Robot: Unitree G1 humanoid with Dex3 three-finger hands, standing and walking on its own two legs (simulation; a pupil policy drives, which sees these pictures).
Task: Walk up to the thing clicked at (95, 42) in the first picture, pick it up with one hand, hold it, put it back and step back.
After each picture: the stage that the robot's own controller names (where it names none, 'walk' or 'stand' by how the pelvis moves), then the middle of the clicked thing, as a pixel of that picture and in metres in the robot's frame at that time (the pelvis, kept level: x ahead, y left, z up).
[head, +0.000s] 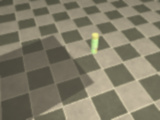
stand; (94, 43) +1.34 -0.11 -0.66
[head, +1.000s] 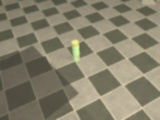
walk; (75, 51) +1.21 +0.17 -0.64
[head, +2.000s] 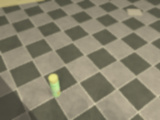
walk; (54, 86) +0.73 +0.27 -0.63
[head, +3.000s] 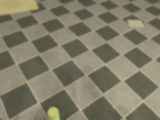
walk; (54, 119) +0.47 +0.18 -0.64
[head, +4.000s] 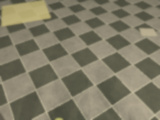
stand; out of the picture +0.43 +0.18 -0.65
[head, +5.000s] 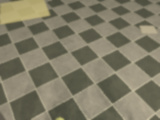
stand; out of the picture +0.41 +0.18 -0.65
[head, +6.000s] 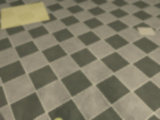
stand; out of the picture +0.44 +0.19 -0.66
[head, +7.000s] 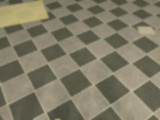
stand; out of the picture +0.42 +0.20 -0.66
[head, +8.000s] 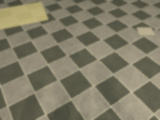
go down; out of the picture +0.42 +0.20 -0.66
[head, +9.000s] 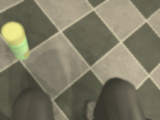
go down; (18, 44) +0.51 +0.21 -0.27
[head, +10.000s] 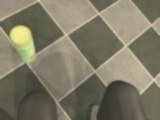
approach; (25, 47) +0.51 +0.19 -0.27
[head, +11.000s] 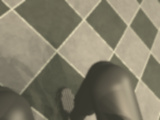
close in; out of the picture +0.51 +0.25 -0.18
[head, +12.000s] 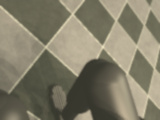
close; out of the picture +0.50 +0.26 -0.18
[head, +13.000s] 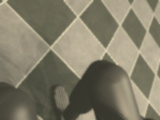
lift; out of the picture +0.44 +0.23 -0.18
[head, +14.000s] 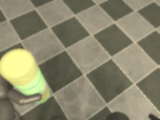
lift; (31, 82) +0.34 +0.17 +0.03
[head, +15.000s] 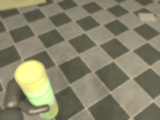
hold; (41, 94) +0.30 +0.15 +0.04
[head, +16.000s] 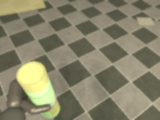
hold; (42, 94) +0.31 +0.15 +0.04
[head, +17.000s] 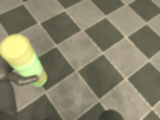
crouch; (28, 66) +0.41 +0.17 -0.02
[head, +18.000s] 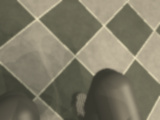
lower; out of the picture +0.51 +0.22 -0.09
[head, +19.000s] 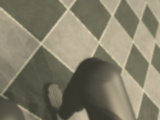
lower; out of the picture +0.48 +0.25 -0.18
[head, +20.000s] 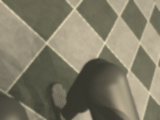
lower; out of the picture +0.48 +0.25 -0.18
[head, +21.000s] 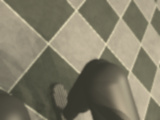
lower; out of the picture +0.47 +0.25 -0.18
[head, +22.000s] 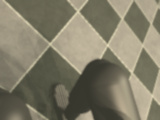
rest; out of the picture +0.46 +0.24 -0.18
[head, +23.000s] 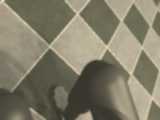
open; out of the picture +0.47 +0.22 -0.19
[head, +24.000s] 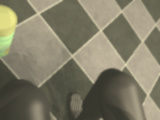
stand; (0, 36) +0.47 +0.20 -0.20
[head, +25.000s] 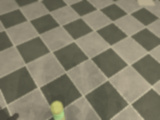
stand; (58, 113) +0.41 +0.14 -0.54
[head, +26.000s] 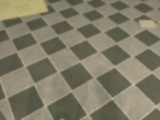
stand; out of the picture +0.40 +0.15 -0.60
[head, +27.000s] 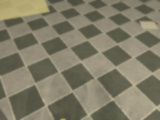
stand; out of the picture +0.40 +0.14 -0.60
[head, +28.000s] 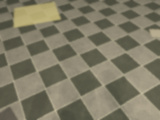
stand; out of the picture +0.40 +0.13 -0.66
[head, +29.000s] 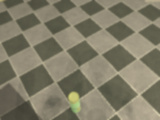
walk; (74, 103) +0.49 +0.09 -0.63
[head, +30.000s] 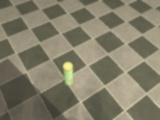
walk; (68, 74) +0.74 +0.12 -0.63
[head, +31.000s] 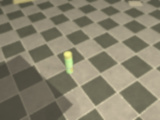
stand; (68, 62) +1.04 +0.21 -0.64
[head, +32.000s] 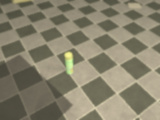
stand; (69, 63) +1.05 +0.16 -0.66
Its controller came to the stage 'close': yes
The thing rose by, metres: 0.70
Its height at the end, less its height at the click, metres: +0.00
